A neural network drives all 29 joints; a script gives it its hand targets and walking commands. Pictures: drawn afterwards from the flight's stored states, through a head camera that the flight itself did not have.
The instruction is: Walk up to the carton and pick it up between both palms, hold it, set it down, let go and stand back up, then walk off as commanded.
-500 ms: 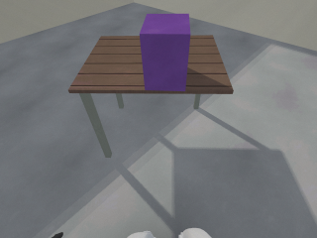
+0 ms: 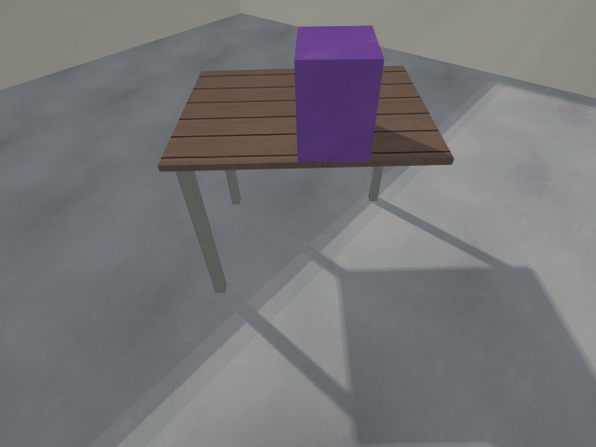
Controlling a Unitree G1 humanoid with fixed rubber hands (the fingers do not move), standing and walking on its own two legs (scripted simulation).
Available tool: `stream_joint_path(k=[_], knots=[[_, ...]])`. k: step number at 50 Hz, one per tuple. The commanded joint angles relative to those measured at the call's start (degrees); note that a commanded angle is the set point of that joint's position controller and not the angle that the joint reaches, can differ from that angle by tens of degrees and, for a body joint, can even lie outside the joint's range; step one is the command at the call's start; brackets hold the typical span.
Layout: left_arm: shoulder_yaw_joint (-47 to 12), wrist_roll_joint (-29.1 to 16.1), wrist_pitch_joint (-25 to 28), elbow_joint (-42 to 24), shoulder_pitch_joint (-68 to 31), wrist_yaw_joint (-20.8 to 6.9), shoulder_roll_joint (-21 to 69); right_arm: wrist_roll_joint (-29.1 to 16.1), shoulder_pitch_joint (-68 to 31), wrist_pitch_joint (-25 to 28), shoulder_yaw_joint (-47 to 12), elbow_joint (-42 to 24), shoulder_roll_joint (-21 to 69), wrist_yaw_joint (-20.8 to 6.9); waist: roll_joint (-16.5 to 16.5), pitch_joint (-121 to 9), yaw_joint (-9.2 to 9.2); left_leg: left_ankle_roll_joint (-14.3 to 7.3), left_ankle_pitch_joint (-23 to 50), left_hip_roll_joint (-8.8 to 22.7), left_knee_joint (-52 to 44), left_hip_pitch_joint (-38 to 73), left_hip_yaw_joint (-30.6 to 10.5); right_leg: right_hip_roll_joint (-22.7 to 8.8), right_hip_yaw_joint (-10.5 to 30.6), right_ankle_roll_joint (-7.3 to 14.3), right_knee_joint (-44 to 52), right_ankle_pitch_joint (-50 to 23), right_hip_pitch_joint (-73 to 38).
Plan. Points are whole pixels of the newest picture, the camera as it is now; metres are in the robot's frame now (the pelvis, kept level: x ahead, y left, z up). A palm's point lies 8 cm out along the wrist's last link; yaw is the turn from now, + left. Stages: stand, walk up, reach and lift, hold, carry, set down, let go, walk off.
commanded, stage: walk off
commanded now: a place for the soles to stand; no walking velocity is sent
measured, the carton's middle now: (334, 95) +0.97 -0.05 +0.05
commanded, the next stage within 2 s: stand in 1.70 s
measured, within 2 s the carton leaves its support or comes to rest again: neither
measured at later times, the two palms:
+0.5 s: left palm out of the picture +0.13 +0.24 -0.11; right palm out of the picture +0.11 -0.41 -0.08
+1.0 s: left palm (150, 434) +0.19 +0.24 -0.10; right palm out of the picture +0.23 -0.40 -0.07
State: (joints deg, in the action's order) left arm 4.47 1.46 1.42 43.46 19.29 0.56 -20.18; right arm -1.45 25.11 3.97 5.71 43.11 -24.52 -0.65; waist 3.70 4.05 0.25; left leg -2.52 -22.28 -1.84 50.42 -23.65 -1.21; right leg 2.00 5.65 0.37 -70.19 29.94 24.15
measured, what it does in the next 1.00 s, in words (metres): walks ahead: right foot, then left foot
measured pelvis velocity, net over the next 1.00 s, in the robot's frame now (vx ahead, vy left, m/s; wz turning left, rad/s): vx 0.12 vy -0.07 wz -0.01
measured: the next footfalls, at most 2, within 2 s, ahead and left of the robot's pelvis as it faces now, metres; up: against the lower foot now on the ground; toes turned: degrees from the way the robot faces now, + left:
right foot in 0.46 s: +0.17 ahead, -0.23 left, +0.00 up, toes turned +2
left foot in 0.76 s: +0.18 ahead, +0.06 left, +0.00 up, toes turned -3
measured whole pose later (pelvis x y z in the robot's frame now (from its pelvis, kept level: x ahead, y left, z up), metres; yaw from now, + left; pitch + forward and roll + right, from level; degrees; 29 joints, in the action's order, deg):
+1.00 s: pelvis +0.12 -0.07 +0.00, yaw -1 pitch -2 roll +0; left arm 4.4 1.5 3.0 43.5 18.4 0.1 -21.5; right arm -1.4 10.7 4.1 3.9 45.6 -24.6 1.0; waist -1.6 6.3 0.2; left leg 0.3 -24.3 -0.5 48.5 -22.6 -2.0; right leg -2.4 4.5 -1.7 -48.9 26.2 21.4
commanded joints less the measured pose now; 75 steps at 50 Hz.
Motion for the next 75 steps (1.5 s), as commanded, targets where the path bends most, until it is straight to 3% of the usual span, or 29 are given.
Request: stream_joint_path(k=[1, 6, 11, 13, 14, 16, 19, 22, 23, 24, 25, 26, 30, 34, 36, 37, 38, 39, 40, 41, 44, 46, 47, 52, 55, 58, 61, 72, 75], knots=[[4.6, 1.3, 0.9, -5.5, -1.4, -2.5, -14.9, 2.4, 4.0, 3.3, 2.6, -1.9, -13.4, 3.0, -2.5, 2.7, 0.82, -2.7, -10.7, 17.7, -29.5, 14.7, -35.0, -3.5, 2.8, 0.8, -3.1, -9.5, 21.2], [5.1, 1.2, 0.0, -5.1, -1.7, -3.0, -17.2, 2.9, 3.5, 3.4, 3.1, 0.3, -16.3, 3.1, 0.2, 1.1, 0.47, -7.7, -28.1, 17.9, -29.6, 14.0, -33.4, -6.3, 1.9, 0.0, 3.4, -10.1, 24.5], [5.0, 1.7, -0.9, -1.0, -1.3, -2.7, -18.4, 3.5, -1.1, 2.1, 2.4, 0.8, -17.8, 2.4, 7.4, 4.8, 0.63, -7.5, -37.6, 14.5, -33.9, 1.2, -29.8, -7.4, -4.5, -1.0, 5.4, -12.2, 20.6], [5.3, 1.7, -0.6, -1.5, -3.7, -2.6, -17.3, 3.7, -0.6, 2.7, 2.6, 0.7, -17.0, 2.4, 2.3, 5.4, 1.06, -9.3, -35.3, 15.4, -32.3, -0.6, -29.4, -7.2, -4.7, -0.4, 7.0, -14.1, 18.6], [4.8, 1.5, -0.9, -1.1, -4.2, -2.4, -17.1, 3.6, 0.1, 2.5, 2.4, 1.6, -16.9, 2.4, 7.0, 4.2, 1.78, -8.7, -34.1, 15.3, -32.6, 2.3, -29.1, -7.7, -5.5, -0.3, 8.3, -13.0, 19.3], [4.5, 1.5, 0.2, -0.4, -4.0, -2.0, -16.4, 3.6, 0.7, 2.3, 2.5, 2.2, -16.8, 2.4, 1.9, 3.4, 1.62, -9.9, -28.3, 16.2, -28.8, 2.4, -28.6, -7.6, -3.6, 0.8, 14.0, -9.4, 16.9], [4.6, 1.1, 1.0, -1.0, -2.6, -1.5, -15.3, 4.2, -0.2, 2.0, 1.9, 1.3, -16.8, 2.0, 6.0, -0.6, 0.56, -10.4, -9.2, 15.5, -23.6, 4.8, -24.1, -5.0, -6.7, 1.1, 20.7, -5.1, 9.1], [3.9, 1.0, 2.1, 1.5, 3.3, -0.6, -14.3, 4.2, -4.6, 1.3, 0.6, 0.9, -14.5, 2.1, 3.8, -3.6, -3.85, -7.1, 14.3, 10.7, -10.4, 2.6, -11.8, -1.4, -10.4, 3.0, 32.9, -6.6, -5.2], [4.3, 1.3, 2.9, 1.0, 9.0, -0.3, -14.5, 4.2, -5.4, 1.3, 0.0, -1.0, -12.7, 2.0, -2.1, -6.4, -7.45, -6.8, 18.7, 8.7, 2.6, -1.6, -8.6, -2.0, -3.7, 3.5, 37.0, -5.7, -13.0], [5.7, 1.4, 3.2, 1.4, 13.0, -0.1, -19.6, 3.4, -8.0, 1.5, -1.1, -1.8, -7.9, 2.5, -19.1, -7.8, -10.02, -2.1, 16.4, 2.0, 21.8, -10.0, -1.5, -12.2, 16.7, 8.2, 44.4, -5.1, -19.8], [5.4, -0.2, 2.5, 0.1, 8.4, -0.2, -23.5, 2.3, -5.6, 1.3, -0.6, -2.1, -9.0, 2.9, -22.6, -6.6, -4.93, -0.2, -12.4, -2.7, 22.6, -19.0, 0.9, -22.5, 36.4, 15.9, 50.1, -12.2, -20.6], [5.0, -0.6, 2.3, -1.2, 5.1, -0.5, -22.4, 3.5, -8.3, 1.0, 0.2, -0.6, -11.8, 3.1, -14.1, -1.2, -3.93, 0.7, -12.8, 1.4, 26.3, -20.0, -4.3, -23.3, 37.0, 15.8, 50.6, -8.8, -13.7], [3.0, -0.4, 3.6, -0.6, -2.1, -0.6, -18.6, 2.6, -10.8, 1.3, 0.5, 2.4, -13.0, 1.7, -11.0, 4.8, -2.15, 0.2, -8.5, 4.3, 14.4, -10.4, -2.8, -18.2, 17.8, 13.9, 44.5, -25.2, -3.3], [3.1, 0.4, 2.8, -0.5, 1.8, -0.3, -20.8, 2.1, -12.7, 1.1, 0.2, 1.7, -12.3, 1.4, -15.9, -0.5, -3.58, -0.2, -16.8, 2.4, -0.6, -9.3, -2.3, -16.4, 15.4, 13.6, 38.6, -32.7, -12.3], [2.3, -0.2, 1.9, -2.0, -2.3, -0.3, -18.7, 2.3, -8.0, 1.6, -0.1, 2.6, -10.0, 1.9, -12.7, -5.2, -0.42, -1.3, -2.4, 0.9, -15.9, 3.2, 0.0, -13.9, 8.8, 10.4, 30.6, -42.5, -10.5], [1.8, -0.6, 1.9, -3.6, -3.1, -0.4, -16.7, 2.4, -5.2, 2.5, 0.3, 2.8, -10.8, 2.2, -7.9, -9.2, 1.14, -1.5, 11.8, 3.5, -20.7, 13.8, -4.5, -10.7, 4.2, 6.9, 23.8, -43.3, -6.6], [0.7, -1.3, 1.4, -2.7, -2.5, 0.4, -13.3, 3.0, -6.1, 2.3, 1.3, 2.5, -13.9, 2.9, -1.0, -10.1, -0.19, -3.2, 30.3, 11.3, -20.0, 20.2, -17.8, -7.8, 1.6, 2.9, 15.8, -35.7, 1.3], [0.4, -1.9, 1.3, -2.4, -2.5, 0.9, -12.8, 2.8, -8.6, 2.2, 1.3, 1.9, -16.2, 2.5, 2.6, -10.0, -0.65, -6.4, 44.2, 18.8, -18.7, 18.9, -27.9, -2.7, -3.4, -0.2, 15.0, -12.6, 6.0], [1.2, -1.1, 0.7, -2.3, -2.5, 1.3, -14.0, 2.1, -9.1, 2.2, 0.6, 3.1, -15.3, 2.4, 1.7, -7.0, -1.99, -10.7, 45.9, 20.8, -15.9, 14.8, -26.6, -3.3, -2.5, 1.5, 16.5, 4.1, 4.6], [1.1, -1.1, 1.0, -1.6, -4.2, 1.4, -13.8, 2.4, -9.9, 2.1, -0.4, 2.9, -12.8, 2.3, 3.5, -4.2, -1.55, -11.0, 45.1, 18.2, -15.3, 12.6, -22.5, -4.1, -2.4, 2.5, 18.1, 4.8, 4.8], [1.2, -0.9, 2.2, -0.4, -1.9, 0.7, -14.5, 2.5, -14.4, 1.3, -1.4, 0.2, -10.9, 2.2, 1.3, -7.7, -2.75, -4.7, 49.4, 10.1, -7.1, 7.4, -9.9, -6.5, -0.9, 3.4, 28.2, -32.7, -8.1], [1.7, -0.6, 2.9, -1.6, -3.7, 0.6, -17.6, 1.5, -14.6, 1.0, -0.6, 1.2, -10.0, 2.2, -6.8, -11.6, -1.94, -1.9, 30.7, 5.5, -3.1, 9.5, -5.7, -10.2, 6.1, 6.9, 32.7, -39.0, -8.7], [1.7, -0.5, 2.9, -1.3, -5.4, 0.3, -18.1, 1.3, -12.0, 0.7, -0.3, 1.6, -10.7, 2.4, -6.5, -11.3, -0.51, -1.2, 25.1, 4.5, -5.1, 8.8, -6.0, -11.1, 5.8, 7.3, 31.1, -37.5, -8.4], [1.6, -1.3, 2.6, 0.1, -6.2, 0.6, -16.0, 2.3, -13.8, 0.8, -0.5, 2.5, -11.4, 2.5, -2.9, -9.1, -1.27, -3.6, 36.2, 8.1, -8.1, 12.2, -10.0, -7.6, 3.1, 4.8, 29.7, -36.2, -4.3], [1.1, -1.0, 1.8, -0.4, -6.2, 0.6, -14.9, 2.3, -16.4, 0.6, -0.5, 2.7, -12.0, 2.3, -3.2, -6.8, -2.48, -5.1, 26.7, 9.8, -12.7, 6.7, -11.6, -5.5, 0.0, 4.0, 29.3, -25.8, -5.0], [0.9, -0.6, 1.2, 1.1, -8.2, 0.1, -15.9, 2.6, -17.6, -0.2, -0.8, 2.0, -11.2, 1.6, -1.2, -1.3, -1.83, -3.6, 0.6, 6.1, -15.3, 2.7, -10.7, -7.5, 5.3, 5.2, 38.6, -7.6, 0.6], [1.5, -0.1, 1.2, 0.4, -10.3, -0.5, -16.9, 2.4, -17.0, -0.5, -0.7, 2.6, -11.2, 1.3, -6.0, 2.2, -0.85, -3.3, -11.8, 4.3, -16.6, -0.9, -9.8, -8.1, 8.7, 5.6, 43.5, 5.0, 2.6], [1.1, -0.7, 1.6, 0.1, -8.9, -0.5, -14.8, 2.6, -16.8, 0.6, -1.6, 1.6, -10.1, 0.9, 0.3, -3.8, -1.12, -3.8, 1.4, 7.0, -20.5, 1.2, -12.1, -6.8, 1.6, 2.9, 36.3, -11.3, -6.0], [1.3, -0.2, 1.4, -0.1, -9.4, -0.7, -15.2, 2.4, -16.2, 0.1, -1.5, 2.1, -10.4, 1.3, -6.3, -1.2, -1.52, -2.4, 0.5, 5.8, -17.2, -0.7, -10.4, -7.3, 3.9, 4.0, 39.2, -9.3, -5.7]])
